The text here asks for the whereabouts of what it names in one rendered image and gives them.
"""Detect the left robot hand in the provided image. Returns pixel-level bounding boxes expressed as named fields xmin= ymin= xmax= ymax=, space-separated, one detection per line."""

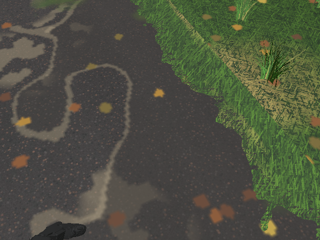
xmin=29 ymin=221 xmax=86 ymax=240

